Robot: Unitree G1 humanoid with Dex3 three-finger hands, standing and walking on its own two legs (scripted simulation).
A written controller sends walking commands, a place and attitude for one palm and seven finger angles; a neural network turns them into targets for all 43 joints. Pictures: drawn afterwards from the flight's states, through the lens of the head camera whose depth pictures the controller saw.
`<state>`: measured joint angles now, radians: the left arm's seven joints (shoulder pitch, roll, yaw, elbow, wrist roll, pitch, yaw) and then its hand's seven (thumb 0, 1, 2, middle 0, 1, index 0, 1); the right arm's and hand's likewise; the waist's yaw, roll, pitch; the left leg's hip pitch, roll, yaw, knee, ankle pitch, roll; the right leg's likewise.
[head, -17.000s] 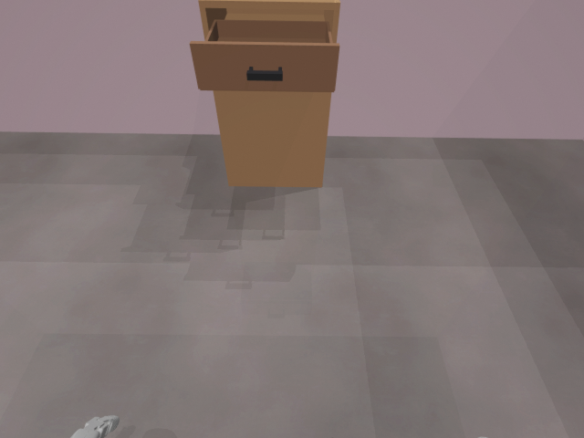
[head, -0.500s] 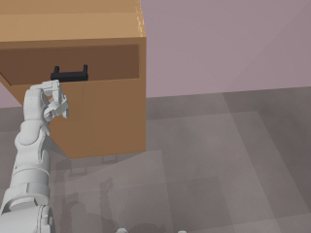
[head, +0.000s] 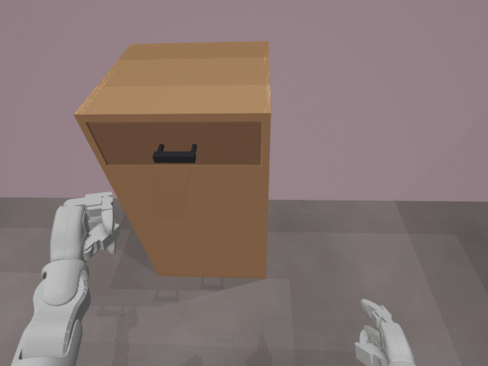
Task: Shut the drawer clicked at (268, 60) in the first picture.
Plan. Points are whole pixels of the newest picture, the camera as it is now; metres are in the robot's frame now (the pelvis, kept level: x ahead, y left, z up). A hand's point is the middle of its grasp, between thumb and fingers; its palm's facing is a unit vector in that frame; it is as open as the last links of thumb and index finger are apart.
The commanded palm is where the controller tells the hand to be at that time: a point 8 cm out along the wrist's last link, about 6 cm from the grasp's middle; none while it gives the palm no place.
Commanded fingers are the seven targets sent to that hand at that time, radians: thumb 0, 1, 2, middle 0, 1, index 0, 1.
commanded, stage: draw the hand back to the body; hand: left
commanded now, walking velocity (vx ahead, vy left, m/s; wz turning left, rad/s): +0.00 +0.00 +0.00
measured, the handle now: (176, 152) +0.61 +0.24 -0.01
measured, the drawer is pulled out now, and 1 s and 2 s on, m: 0.00 0.00 0.00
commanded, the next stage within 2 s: step back with the hand held close in 0.54 s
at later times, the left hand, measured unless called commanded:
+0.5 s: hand (61, 283) +0.17 +0.22 +0.17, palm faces +0.40 -0.82 -0.41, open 3.3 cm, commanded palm +0.13 +0.27 +0.18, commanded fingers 0.00 0.90 0.90 -1.40 -1.60 -1.40 -1.60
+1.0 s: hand (64, 286) +0.18 +0.23 +0.15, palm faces +0.25 -0.83 -0.50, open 3.3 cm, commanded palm +0.11 +0.29 +0.18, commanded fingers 0.00 0.90 0.90 -1.40 -1.60 -1.40 -1.60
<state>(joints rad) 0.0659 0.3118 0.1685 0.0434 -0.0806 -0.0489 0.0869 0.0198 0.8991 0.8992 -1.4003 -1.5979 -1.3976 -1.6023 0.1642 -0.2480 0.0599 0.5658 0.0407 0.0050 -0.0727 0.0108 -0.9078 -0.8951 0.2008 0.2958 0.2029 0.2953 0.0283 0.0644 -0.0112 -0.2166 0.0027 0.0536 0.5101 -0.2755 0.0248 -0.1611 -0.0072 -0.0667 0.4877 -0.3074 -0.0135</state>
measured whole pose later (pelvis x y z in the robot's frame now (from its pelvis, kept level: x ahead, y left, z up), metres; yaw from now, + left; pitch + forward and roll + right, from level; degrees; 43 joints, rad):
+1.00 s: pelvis -0.02 +0.01 +0.00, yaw -1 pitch +0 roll -1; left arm 0.65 0.38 0.32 -0.53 -0.05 -0.17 0.10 0.02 0.89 0.90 -1.40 -1.60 -1.40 -1.60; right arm 0.19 -0.25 -0.02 0.54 0.01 0.01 -0.07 0.01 -0.91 -0.90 0.20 0.30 0.20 0.30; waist -0.01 0.05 0.05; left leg -0.25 0.00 0.07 0.47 -0.22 0.04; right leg -0.20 -0.01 -0.05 0.45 -0.24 0.00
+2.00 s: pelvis -0.20 +0.01 -0.02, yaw -1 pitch +0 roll -4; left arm 0.65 0.52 0.43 -0.69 -0.08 -0.28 0.08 0.02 0.89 0.90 -1.40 -1.60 -1.40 -1.60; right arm 0.13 -0.19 0.01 0.56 0.00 -0.06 -0.04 0.01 -0.91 -0.89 0.20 0.30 0.21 0.30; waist -0.02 0.04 0.06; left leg -0.54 0.05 0.02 0.46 0.00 0.02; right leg -0.13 0.10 -0.02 0.55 -0.43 -0.04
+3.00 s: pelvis -0.25 +0.05 +0.00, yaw +2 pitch +0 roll +0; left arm 0.67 0.42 0.40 -0.62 -0.04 -0.24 0.15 0.01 0.89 0.90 -1.40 -1.60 -1.40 -1.60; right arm 0.22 -0.19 0.01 0.62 0.01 -0.10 -0.04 0.01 -0.91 -0.89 0.20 0.30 0.20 0.30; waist -0.03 0.02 0.03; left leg -0.31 0.04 0.04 0.68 -0.34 0.00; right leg -0.24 0.02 -0.07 0.53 -0.29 -0.04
